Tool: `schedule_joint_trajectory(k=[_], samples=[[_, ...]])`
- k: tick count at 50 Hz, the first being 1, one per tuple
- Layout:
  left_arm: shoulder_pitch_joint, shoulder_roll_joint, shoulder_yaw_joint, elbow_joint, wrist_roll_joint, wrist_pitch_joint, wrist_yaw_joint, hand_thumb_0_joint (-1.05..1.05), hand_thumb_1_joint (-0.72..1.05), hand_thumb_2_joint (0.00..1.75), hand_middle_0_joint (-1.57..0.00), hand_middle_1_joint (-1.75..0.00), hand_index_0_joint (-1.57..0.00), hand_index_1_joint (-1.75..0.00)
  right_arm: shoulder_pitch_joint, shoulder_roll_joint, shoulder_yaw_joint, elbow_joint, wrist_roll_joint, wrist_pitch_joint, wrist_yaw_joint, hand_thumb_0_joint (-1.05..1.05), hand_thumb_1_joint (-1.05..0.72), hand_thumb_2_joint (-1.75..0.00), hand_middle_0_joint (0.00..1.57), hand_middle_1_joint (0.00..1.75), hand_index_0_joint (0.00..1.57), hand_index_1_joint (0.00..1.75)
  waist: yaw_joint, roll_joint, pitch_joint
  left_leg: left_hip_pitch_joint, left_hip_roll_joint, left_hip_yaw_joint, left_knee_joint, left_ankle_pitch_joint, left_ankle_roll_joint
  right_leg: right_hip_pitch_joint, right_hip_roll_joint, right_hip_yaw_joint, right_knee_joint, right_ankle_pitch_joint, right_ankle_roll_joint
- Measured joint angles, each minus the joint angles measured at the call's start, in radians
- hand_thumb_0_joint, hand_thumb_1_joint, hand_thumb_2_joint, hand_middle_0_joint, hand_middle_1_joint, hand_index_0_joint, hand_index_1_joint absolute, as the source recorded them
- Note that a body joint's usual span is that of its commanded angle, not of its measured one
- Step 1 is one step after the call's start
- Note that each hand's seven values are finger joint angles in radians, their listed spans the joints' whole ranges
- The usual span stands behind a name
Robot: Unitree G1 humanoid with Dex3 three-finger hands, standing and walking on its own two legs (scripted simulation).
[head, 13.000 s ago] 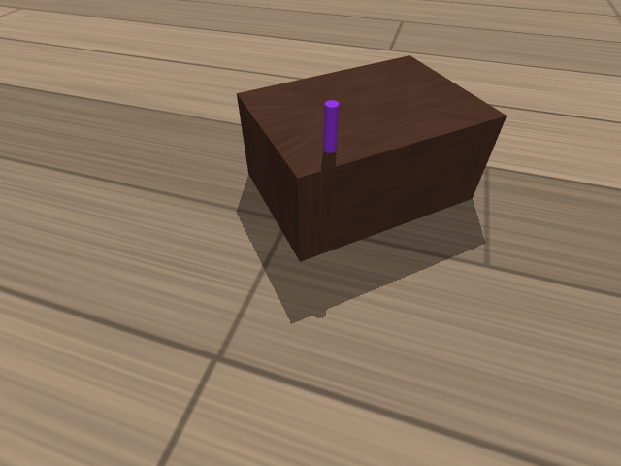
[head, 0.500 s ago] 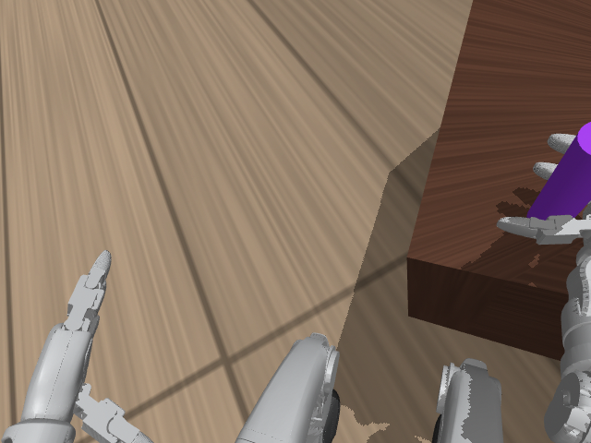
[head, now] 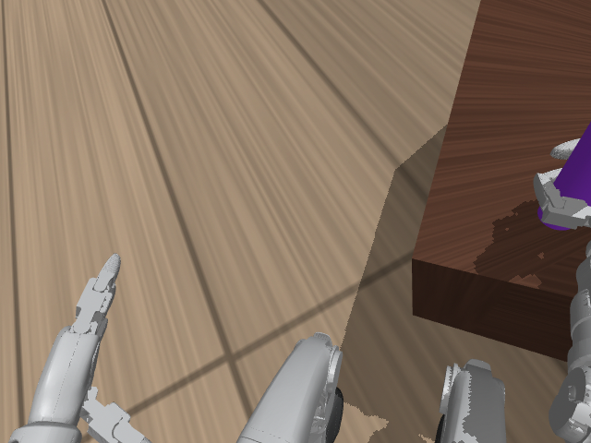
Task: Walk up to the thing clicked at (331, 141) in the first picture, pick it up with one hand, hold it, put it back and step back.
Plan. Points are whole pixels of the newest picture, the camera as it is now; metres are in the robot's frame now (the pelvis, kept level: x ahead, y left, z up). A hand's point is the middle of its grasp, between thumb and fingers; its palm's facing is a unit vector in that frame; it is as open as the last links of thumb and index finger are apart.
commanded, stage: settle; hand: right
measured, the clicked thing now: (586, 175) +0.49 -0.22 -0.02
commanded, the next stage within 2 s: lift in 0.72 s
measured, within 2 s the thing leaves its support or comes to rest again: neither
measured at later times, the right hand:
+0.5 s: hand out of the picture +0.49 -0.22 +0.02, palm faces +0.19 +0.98 +0.01, open 6.5 cm
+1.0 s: hand out of the picture +0.48 -0.22 +0.05, palm faces +0.19 +0.98 +0.01, open 6.5 cm
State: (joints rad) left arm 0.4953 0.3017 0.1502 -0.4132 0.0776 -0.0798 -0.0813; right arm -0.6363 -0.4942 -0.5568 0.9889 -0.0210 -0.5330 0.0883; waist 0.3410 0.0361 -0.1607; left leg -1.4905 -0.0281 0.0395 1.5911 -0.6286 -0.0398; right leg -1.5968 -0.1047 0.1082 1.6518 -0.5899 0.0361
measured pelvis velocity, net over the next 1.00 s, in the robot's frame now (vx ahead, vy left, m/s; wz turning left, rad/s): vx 0.02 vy -0.01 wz -0.03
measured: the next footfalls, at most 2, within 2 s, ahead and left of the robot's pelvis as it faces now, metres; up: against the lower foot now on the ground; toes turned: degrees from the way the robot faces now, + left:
none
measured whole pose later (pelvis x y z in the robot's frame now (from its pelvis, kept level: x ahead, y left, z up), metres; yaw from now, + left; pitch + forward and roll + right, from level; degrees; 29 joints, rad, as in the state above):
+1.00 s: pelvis +0.02 -0.01 +0.06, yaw -2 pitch +26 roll +5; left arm 0.46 0.26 0.08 -0.24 0.08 -0.02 -0.06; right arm -0.62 -0.43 -0.48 1.00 0.01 -0.50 0.07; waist 0.27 0.02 -0.16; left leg -1.22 -0.01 0.03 1.35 -0.57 -0.05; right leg -1.33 -0.10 0.08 1.42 -0.54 0.03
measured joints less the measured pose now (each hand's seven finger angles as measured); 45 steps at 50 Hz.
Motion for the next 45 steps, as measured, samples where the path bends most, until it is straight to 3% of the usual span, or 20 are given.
schedule_joint_trajectory(k=[10,17,45], samples=[[-0.014,-0.015,-0.030,0.070,0.001,0.030,0.004,-0.01,-0.55,0.08,-0.07,-0.06,-0.06,-0.07,0.010,0.024,0.039,-0.014,0.001,0.024,-0.025,-0.01,0.00,-1.16,0.95,1.11,0.94,1.11,-0.024,-0.005,-0.011,0.080,0.006,0.000,-0.070,0.013,-0.001,0.078,0.004,-0.007,-0.065,0.011,-0.003],[-0.023,-0.009,-0.024,0.093,-0.001,0.031,0.013,-0.01,-0.55,0.08,-0.07,-0.06,-0.06,-0.07,0.000,0.026,0.044,0.014,0.012,0.025,-0.020,-0.01,0.00,-1.16,0.95,1.11,0.94,1.11,-0.039,-0.011,-0.003,0.134,0.009,-0.004,-0.123,0.029,-0.003,0.132,0.005,-0.016,-0.118,0.025,-0.007],[-0.045,-0.039,-0.066,0.189,0.005,0.053,0.027,-0.01,-0.54,0.07,-0.06,-0.05,-0.05,-0.06,-0.001,0.056,0.072,0.021,0.026,0.027,-0.011,-0.01,0.00,-1.16,0.94,1.11,0.94,1.11,-0.068,-0.014,-0.002,0.239,0.014,-0.009,-0.224,0.051,-0.005,0.239,0.009,-0.029,-0.216,0.044,-0.011]])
